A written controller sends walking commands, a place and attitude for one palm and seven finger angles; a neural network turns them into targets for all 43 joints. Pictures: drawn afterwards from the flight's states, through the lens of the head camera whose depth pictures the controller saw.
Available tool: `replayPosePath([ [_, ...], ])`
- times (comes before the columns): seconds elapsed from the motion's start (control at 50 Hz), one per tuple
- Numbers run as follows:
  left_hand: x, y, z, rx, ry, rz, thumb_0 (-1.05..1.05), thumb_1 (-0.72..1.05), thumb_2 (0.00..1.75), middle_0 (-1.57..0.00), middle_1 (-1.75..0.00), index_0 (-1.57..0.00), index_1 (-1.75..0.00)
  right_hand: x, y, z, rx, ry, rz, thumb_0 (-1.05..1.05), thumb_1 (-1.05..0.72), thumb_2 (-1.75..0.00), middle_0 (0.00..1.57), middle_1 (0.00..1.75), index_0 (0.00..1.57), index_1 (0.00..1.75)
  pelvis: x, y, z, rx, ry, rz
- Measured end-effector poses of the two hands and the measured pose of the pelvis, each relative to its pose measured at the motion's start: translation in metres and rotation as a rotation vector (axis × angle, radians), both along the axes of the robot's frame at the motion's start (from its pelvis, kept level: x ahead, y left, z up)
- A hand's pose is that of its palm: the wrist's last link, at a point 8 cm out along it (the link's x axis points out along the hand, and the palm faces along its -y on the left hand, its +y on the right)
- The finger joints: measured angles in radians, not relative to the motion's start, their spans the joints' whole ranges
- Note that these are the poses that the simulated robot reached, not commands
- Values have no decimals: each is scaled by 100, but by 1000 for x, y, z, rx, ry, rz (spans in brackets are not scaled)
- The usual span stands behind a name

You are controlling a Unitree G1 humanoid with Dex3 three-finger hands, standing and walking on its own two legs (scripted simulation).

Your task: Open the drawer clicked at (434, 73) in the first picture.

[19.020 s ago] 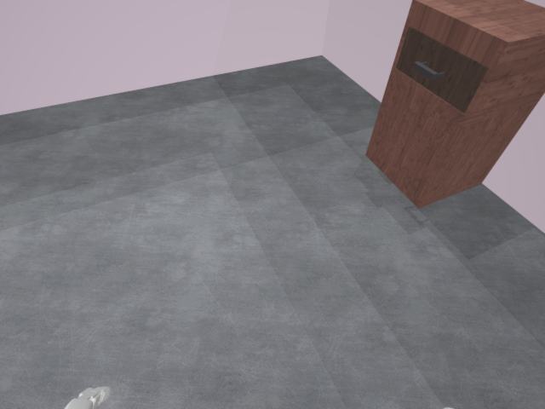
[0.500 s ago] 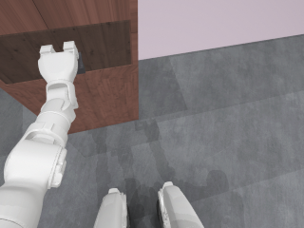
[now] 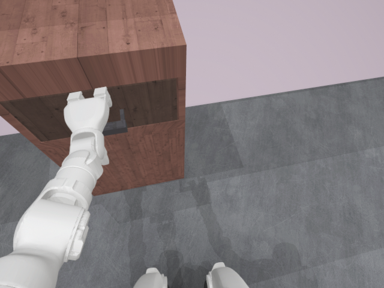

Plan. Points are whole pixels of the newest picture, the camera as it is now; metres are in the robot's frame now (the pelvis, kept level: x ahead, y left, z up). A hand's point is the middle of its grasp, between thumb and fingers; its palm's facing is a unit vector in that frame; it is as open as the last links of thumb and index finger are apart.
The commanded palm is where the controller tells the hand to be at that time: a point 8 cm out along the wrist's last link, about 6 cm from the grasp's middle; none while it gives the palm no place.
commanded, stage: lift the fingers back up to retry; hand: left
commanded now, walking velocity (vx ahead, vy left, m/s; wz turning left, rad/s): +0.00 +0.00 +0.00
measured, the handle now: (104, 122) +0.54 +0.20 -0.08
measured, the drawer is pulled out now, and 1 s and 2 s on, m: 0.00 0.00 0.00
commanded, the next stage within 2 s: re-aim the fingers above the handle in 0.12 s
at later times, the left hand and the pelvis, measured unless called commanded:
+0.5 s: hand (92, 132) +0.47 +0.20 -0.01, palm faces -0.04 +0.01 -1.00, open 13.8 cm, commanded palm +0.46 +0.18 +0.04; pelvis +0.00 +0.00 +0.00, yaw +1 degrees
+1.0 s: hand (93, 134) +0.46 +0.19 -0.02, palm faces -0.08 -0.01 -1.00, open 13.8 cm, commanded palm +0.46 +0.18 +0.03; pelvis -0.01 +0.00 +0.00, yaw +1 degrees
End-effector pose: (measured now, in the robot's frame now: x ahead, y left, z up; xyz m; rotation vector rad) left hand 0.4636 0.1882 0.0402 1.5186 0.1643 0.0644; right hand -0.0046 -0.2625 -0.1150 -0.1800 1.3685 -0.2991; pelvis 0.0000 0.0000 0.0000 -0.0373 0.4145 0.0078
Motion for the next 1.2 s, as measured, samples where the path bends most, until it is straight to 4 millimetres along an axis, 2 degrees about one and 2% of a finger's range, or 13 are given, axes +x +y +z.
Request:
replayPosePath([
  [0.24, -12, 1, -9, -3, -47, -52, 0, -49, 30, -32, -120, -32, -120, 27, -1, -3, 0, -31, 32, 0, -91, -90, 20, 30, 20, 30, 5, 1, -1, 0, 3, 6],
  [0.34, -15, 3, -4, 17, -84, -26, 0, -49, 30, -32, -120, -32, -120, 30, 3, -8, 20, -35, 37, 0, -91, -90, 20, 30, 20, 30, 3, 1, -2, 0, -1, 6],
  [0.48, -16, 6, 4, 63, -34, 22, 0, -49, 30, -32, -120, -32, -120, 24, 8, -8, 43, -45, 27, 0, -91, -90, 20, 30, 20, 30, -3, 0, 1, 4, -22, 9],
  [0.6, -13, -10, 0, 22, 7, -33, 0, -49, 30, -32, -120, -32, -120, 9, 4, -4, 18, -42, 20, 0, -91, -90, 20, 30, 20, 30, -8, -2, 0, 6, -20, 11],
  [0.7, -7, -19, -2, -5, -51, -80, 0, -49, 30, -32, -120, -32, -120, -8, -4, -6, -12, -20, 5, 0, -91, -90, 20, 30, 20, 30, -13, -3, -7, 7, 3, 1],
  [0.76, -6, -14, -2, 19, -88, -57, 0, -49, 30, -32, -120, -32, -120, -17, -7, -9, -13, 1, -4, 0, -91, -90, 20, 30, 20, 30, -14, -4, -10, 8, 12, -7],
  [0.84, -9, 2, -4, 72, -77, 22, 0, -49, 30, -32, -120, -32, -120, -24, -6, -12, 5, 26, -11, 0, -91, -90, 20, 30, 20, 30, -16, -4, -10, 11, 13, -12],
  [0.94, -16, 13, -3, 76, -2, 64, 0, -49, 30, -32, -120, -32, -120, -23, -2, -9, 24, 30, -8, 0, -91, -90, 20, 30, 20, 30, -16, -4, -4, 10, -1, -2],
  [1.02, -16, -2, 1, 28, 18, -16, 0, -49, 30, -32, -120, -32, -120, -16, -1, -4, 10, 9, 5, 0, -91, -90, 20, 30, 20, 30, -13, -5, -1, 7, -11, 11],
  [1.12, -7, -25, 4, -9, -43, -106, 0, -49, 30, -32, -120, -32, -120, -6, -6, -4, -21, -31, 15, 0, -91, -90, 20, 30, 20, 30, -12, -5, -5, 3, 0, 13],
  [1.2, 1, -22, -1, 12, -93, -60, 0, -49, 30, -32, -120, -32, -120, -2, -9, -8, -26, -41, 17, 0, -91, -90, 20, 30, 20, 30, -14, -5, -11, 6, 20, -1],
])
